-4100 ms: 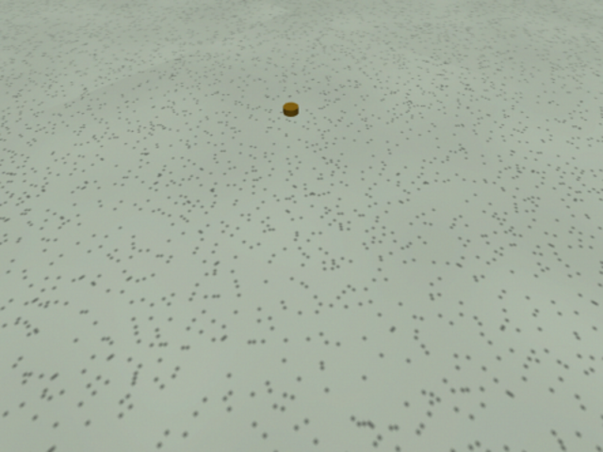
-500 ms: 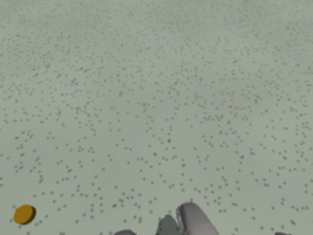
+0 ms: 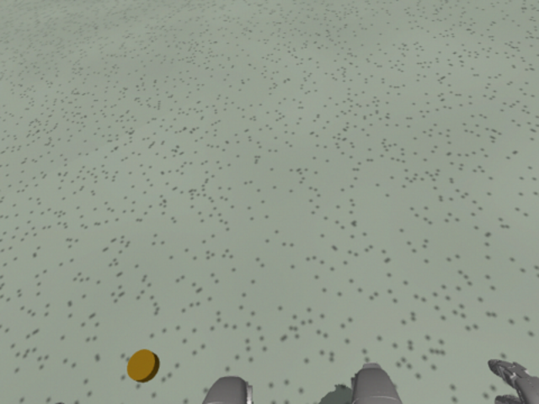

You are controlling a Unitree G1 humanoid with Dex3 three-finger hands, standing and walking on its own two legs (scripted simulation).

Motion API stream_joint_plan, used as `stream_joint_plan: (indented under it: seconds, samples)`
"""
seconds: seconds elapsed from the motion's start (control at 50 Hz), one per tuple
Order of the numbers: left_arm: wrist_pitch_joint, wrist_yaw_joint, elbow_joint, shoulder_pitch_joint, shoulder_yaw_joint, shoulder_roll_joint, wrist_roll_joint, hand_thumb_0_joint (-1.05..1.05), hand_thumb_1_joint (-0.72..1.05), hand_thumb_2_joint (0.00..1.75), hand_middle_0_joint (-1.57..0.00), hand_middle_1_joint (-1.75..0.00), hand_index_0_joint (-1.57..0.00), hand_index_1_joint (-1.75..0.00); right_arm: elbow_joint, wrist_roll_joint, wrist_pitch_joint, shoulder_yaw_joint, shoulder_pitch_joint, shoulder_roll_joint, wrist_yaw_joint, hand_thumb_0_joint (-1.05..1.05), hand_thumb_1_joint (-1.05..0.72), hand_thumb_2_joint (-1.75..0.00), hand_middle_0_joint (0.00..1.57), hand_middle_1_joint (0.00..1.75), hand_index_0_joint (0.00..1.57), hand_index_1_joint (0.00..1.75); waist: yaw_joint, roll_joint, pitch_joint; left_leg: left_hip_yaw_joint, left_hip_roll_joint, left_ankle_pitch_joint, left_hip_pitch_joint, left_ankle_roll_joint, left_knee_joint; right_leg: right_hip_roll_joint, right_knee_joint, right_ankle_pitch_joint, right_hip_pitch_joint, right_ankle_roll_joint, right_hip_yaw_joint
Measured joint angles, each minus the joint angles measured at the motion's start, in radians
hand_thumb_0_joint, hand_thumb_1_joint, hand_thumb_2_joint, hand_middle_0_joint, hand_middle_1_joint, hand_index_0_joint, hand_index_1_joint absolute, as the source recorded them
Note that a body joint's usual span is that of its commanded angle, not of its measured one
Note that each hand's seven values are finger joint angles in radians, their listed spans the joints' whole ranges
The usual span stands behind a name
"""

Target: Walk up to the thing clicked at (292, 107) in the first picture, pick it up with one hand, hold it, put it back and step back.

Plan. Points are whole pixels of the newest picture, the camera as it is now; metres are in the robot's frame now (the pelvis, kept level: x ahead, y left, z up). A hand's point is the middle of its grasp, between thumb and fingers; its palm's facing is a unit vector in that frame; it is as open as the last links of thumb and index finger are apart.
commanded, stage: walk up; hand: left
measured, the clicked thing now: (143, 365) +0.33 +0.53 -0.70
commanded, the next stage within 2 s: none
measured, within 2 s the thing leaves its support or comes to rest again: neither
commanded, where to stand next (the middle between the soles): -0.11 +0.39 m, yaw -13 degrees
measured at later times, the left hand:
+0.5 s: hand out of the picture +0.01 +0.49 -0.11, palm faces -0.20 -0.83 -0.51, open 7.4 cm
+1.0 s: hand out of the picture -0.07 +0.73 -0.13, palm faces -0.13 -0.86 -0.49, open 7.4 cm
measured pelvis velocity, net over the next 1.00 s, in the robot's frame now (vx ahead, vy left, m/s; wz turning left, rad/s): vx -0.20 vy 0.43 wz -0.17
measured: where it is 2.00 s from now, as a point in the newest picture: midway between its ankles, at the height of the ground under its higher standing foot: outside the picture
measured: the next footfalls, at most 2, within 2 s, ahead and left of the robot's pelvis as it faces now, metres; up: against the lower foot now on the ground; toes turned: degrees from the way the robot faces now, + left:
left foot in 0.06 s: +0.02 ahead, +0.22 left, +0.00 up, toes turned -1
right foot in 0.46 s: -0.05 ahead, +0.10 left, +0.00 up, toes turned -9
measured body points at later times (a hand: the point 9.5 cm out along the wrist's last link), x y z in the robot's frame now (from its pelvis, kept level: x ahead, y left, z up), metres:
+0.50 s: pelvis -0.10 +0.22 +0.01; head -0.03 +0.18 +0.45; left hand +0.02 +0.53 -0.08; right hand -0.08 -0.11 -0.11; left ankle -0.02 +0.23 -0.68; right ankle -0.09 +0.11 -0.69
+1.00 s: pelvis -0.20 +0.43 +0.01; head -0.16 +0.45 +0.46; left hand -0.07 +0.78 -0.10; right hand -0.20 +0.12 -0.10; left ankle -0.16 +0.57 -0.69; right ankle -0.20 +0.29 -0.63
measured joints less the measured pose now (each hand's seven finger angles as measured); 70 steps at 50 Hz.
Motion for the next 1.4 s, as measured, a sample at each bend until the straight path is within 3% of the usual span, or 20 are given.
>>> stream_joint_plan:
  seconds: [0.04, 0.08, 0.12, 0.16, 0.26, 0.44, 0.46, 0.52, 0.56, 0.64, 0.7, 0.78, 0.8, 0.84, 0.9, 1.0, 1.16, 1.26, 1.36, 1.4]
  samples:
    - [0.002, -0.003, -0.003, -0.004, 0.008, 0.025, 0.006, 0.0, 0.9, 0.9, -0.21, -0.3, -0.21, -0.3, 0.003, 0.002, -0.001, -0.011, -0.004, -0.019, 0.001, 0.01, -0.91, -0.9, 0.2, 0.3, 0.2, 0.3, 0.007, -0.003, -0.004, 0.024, 0.004, -0.051, 0.051, 0.009, -0.108, -0.018, 0.012, 0.013, -0.039, 0.011, 0.033]
    - [0.009, 0.0, 0.005, -0.025, 0.02, 0.061, 0.005, 0.0, 0.89, 0.9, -0.21, -0.3, -0.21, -0.3, 0.019, -0.001, -0.011, -0.022, -0.009, -0.014, -0.003, 0.01, -0.91, -0.9, 0.2, 0.3, 0.2, 0.3, 0.016, -0.049, 0.017, 0.074, -0.034, -0.132, 0.082, -0.035, -0.152, -0.052, 0.036, 0.011, -0.072, 0.009, 0.096]
    - [0.029, 0.02, 0.04, -0.038, 0.038, 0.079, -0.006, 0.0, 0.9, 0.9, -0.21, -0.3, -0.21, -0.3, 0.028, -0.01, -0.027, -0.009, 0.007, 0.01, -0.007, 0.01, -0.91, -0.9, 0.2, 0.3, 0.2, 0.3, 0.027, -0.092, 0.036, 0.126, -0.058, -0.12, 0.08, -0.037, -0.118, -0.012, 0.153, -0.155, -0.11, -0.023, 0.175]
    - [0.045, 0.041, 0.089, -0.044, 0.039, 0.064, -0.014, 0.01, 0.9, 0.9, -0.21, -0.3, -0.21, -0.3, 0.049, -0.005, -0.029, 0.011, 0.034, 0.027, -0.014, 0.01, -0.91, -0.9, 0.2, 0.3, 0.2, 0.3, -0.005, -0.062, 0.028, 0.112, -0.042, -0.101, 0.066, -0.014, -0.117, 0.077, 0.326, -0.247, -0.136, -0.04, 0.119]
    - [0.039, 0.027, 0.119, -0.039, 0.022, 0.046, -0.054, 0.01, 0.9, 0.9, -0.2, -0.3, -0.21, -0.3, 0.081, -0.008, -0.026, 0.039, 0.078, 0.115, -0.034, 0.01, -0.91, -0.9, 0.2, 0.3, 0.2, 0.3, -0.057, -0.11, 0.027, 0.154, -0.085, 0.038, 0.093, 0.034, -0.315, 0.183, 0.469, -0.198, -0.134, -0.042, -0.001]
    - [0.026, 0.008, 0.059, -0.017, -0.027, -0.053, -0.066, 0.0, 0.9, 0.9, -0.21, -0.3, -0.21, -0.3, 0.026, -0.012, -0.021, 0.019, 0.099, 0.081, -0.044, 0.01, -0.9, -0.9, 0.2, 0.3, 0.2, 0.3, -0.065, -0.067, 0.066, 0.287, -0.151, 0.146, 0.084, 0.135, -0.437, 0.154, 0.011, -0.135, 0.143, -0.034, -0.125]
    - [0.022, 0.009, 0.055, -0.013, -0.028, -0.059, -0.062, 0.0, 0.9, 0.9, -0.21, -0.3, -0.21, -0.3, 0.023, -0.009, -0.014, 0.015, 0.089, 0.076, -0.044, 0.01, -0.9, -0.9, 0.2, 0.3, 0.2, 0.3, -0.061, -0.05, 0.069, 0.296, -0.145, 0.138, 0.069, 0.134, -0.413, 0.156, -0.05, -0.132, 0.178, -0.041, -0.127]
    - [0.025, 0.012, 0.031, -0.017, -0.029, -0.06, -0.04, 0.0, 0.9, 0.9, -0.21, -0.3, -0.21, -0.3, 0.028, -0.007, 0.005, 0.008, 0.055, 0.087, -0.046, 0.01, -0.91, -0.9, 0.2, 0.3, 0.2, 0.3, -0.052, -0.007, 0.094, 0.205, -0.154, -0.017, -0.01, -0.008, -0.188, 0.157, -0.025, -0.12, 0.169, -0.036, -0.135]
    - [0.024, 0.024, 0.025, -0.028, -0.023, -0.046, -0.036, 0.0, 0.9, 0.9, -0.21, -0.3, -0.21, -0.3, 0.028, -0.007, 0.011, 0.017, 0.047, 0.099, -0.043, 0.01, -0.91, -0.9, 0.2, 0.3, 0.2, 0.3, -0.028, -0.027, 0.088, 0.13, -0.167, -0.07, -0.074, -0.047, 0.043, 0.124, -0.014, -0.107, 0.157, -0.044, -0.114]
    - [0.012, 0.029, 0.017, -0.05, -0.015, -0.044, -0.032, 0.0, 0.9, 0.9, -0.21, -0.3, -0.21, -0.3, 0.019, 0.006, 0.0, 0.01, 0.028, 0.068, -0.026, 0.01, -0.91, -0.9, 0.2, 0.3, 0.2, 0.3, -0.011, -0.035, 0.062, -0.04, -0.15, 0.007, -0.094, -0.033, 0.24, 0.047, -0.029, -0.062, 0.124, -0.026, -0.069]
    - [0.004, 0.018, 0.003, -0.052, -0.011, -0.035, -0.021, 0.0, 0.9, 0.9, -0.21, -0.3, -0.21, -0.3, 0.006, 0.013, -0.001, -0.004, 0.006, 0.028, -0.022, 0.01, -0.91, -0.9, 0.2, 0.3, 0.2, 0.3, -0.006, -0.026, 0.046, -0.103, -0.103, 0.033, -0.03, -0.026, 0.187, 0.005, -0.021, -0.035, 0.076, -0.001, -0.023]
    - [0.012, 0.006, -0.006, -0.072, 0.001, 0.0, -0.001, 0.0, 0.9, 0.9, -0.21, -0.3, -0.21, -0.3, 0.019, 0.026, -0.004, -0.022, -0.015, -0.006, -0.024, 0.01, -0.91, -0.9, 0.2, 0.3, 0.2, 0.3, -0.006, -0.014, 0.04, -0.042, -0.013, -0.021, 0.114, -0.025, -0.147, -0.039, 0.004, -0.005, 0.012, 0.042, 0.018]
    - [0.016, 0.002, -0.005, -0.082, 0.007, 0.018, 0.0, 0.0, 0.9, 0.9, -0.21, -0.3, -0.21, -0.3, 0.032, 0.029, -0.012, -0.026, -0.016, -0.003, -0.027, 0.01, -0.91, -0.9, 0.2, 0.3, 0.2, 0.3, -0.003, -0.03, 0.043, -0.015, -0.013, -0.111, 0.153, -0.065, -0.223, -0.056, 0.024, -0.003, -0.009, 0.044, 0.037]
    - [0.032, 0.005, 0.018, -0.104, 0.032, 0.063, -0.005, 0.0, 0.9, 0.9, -0.21, -0.3, -0.21, -0.3, 0.07, 0.022, -0.033, -0.016, -0.024, 0.044, -0.036, 0.01, -0.91, -0.9, 0.2, 0.3, 0.2, 0.3, 0.03, -0.129, 0.078, 0.061, -0.07, -0.127, 0.173, -0.096, -0.205, -0.072, 0.104, -0.067, -0.049, -0.002, 0.144]
    - [0.058, 0.016, 0.085, -0.101, 0.048, 0.061, -0.01, 0.0, 0.9, 0.9, -0.2, -0.3, -0.21, -0.3, 0.116, 0.033, -0.039, 0.029, 0.02, 0.089, -0.034, 0.01, -0.91, -0.9, 0.2, 0.3, 0.2, 0.3, 0.011, -0.111, 0.044, 0.039, -0.043, -0.105, 0.133, -0.067, -0.163, 0.067, 0.314, -0.246, -0.075, -0.019, 0.093]
    - [0.054, -0.035, 0.133, -0.076, 0.048, 0.057, -0.037, 0.01, 0.91, 0.9, -0.2, -0.3, -0.2, -0.3, 0.197, 0.031, -0.07, 0.082, 0.059, 0.17, -0.056, 0.01, -0.91, -0.9, 0.2, 0.3, 0.2, 0.3, 0.003, -0.167, 0.009, 0.055, -0.054, 0.006, 0.131, -0.044, -0.308, 0.169, 0.401, -0.167, -0.03, -0.021, -0.008]
    - [0.097, -0.118, 0.15, -0.017, 0.037, -0.015, 0.015, 0.01, 0.9, 0.9, -0.2, -0.3, -0.21, -0.3, 0.213, 0.036, -0.169, 0.066, 0.124, 0.11, -0.108, 0.01, -0.9, -0.9, 0.21, 0.3, 0.21, 0.3, 0.015, -0.181, -0.012, 0.138, -0.041, 0.053, 0.154, -0.018, -0.389, 0.149, 0.262, -0.286, 0.119, -0.014, -0.016]
    - [0.084, -0.141, 0.144, -0.035, 0.045, 0.0, 0.003, 0.01, 0.9, 0.9, -0.2, -0.3, -0.21, -0.3, 0.218, 0.034, -0.188, 0.052, 0.156, 0.063, -0.115, 0.01, -0.9, -0.9, 0.21, 0.3, 0.21, 0.3, -0.007, -0.181, -0.016, 0.146, 0.005, 0.053, 0.18, -0.02, -0.404, 0.101, 0.2, -0.301, 0.127, -0.017, -0.033]
    - [0.033, -0.14, 0.117, -0.053, 0.053, 0.01, -0.018, 0.01, 0.91, 0.9, -0.2, -0.3, -0.21, -0.3, 0.234, 0.029, -0.157, 0.046, 0.171, 0.018, -0.105, 0.01, -0.9, -0.9, 0.21, 0.3, 0.2, 0.3, -0.029, -0.139, -0.028, 0.094, 0.057, -0.001, 0.17, -0.004, -0.341, 0.099, -0.021, -0.139, 0.194, -0.006, -0.094]
    - [0.015, -0.128, 0.1, -0.049, 0.048, 0.0, -0.013, 0.0, 0.91, 0.9, -0.2, -0.3, -0.21, -0.3, 0.255, 0.036, -0.129, 0.043, 0.157, 0.017, -0.115, 0.01, -0.9, -0.9, 0.2, 0.3, 0.2, 0.3, -0.023, -0.121, -0.036, 0.019, 0.002, -0.076, 0.117, 0.011, -0.204, 0.11, 0.015, -0.155, 0.186, -0.002, -0.108]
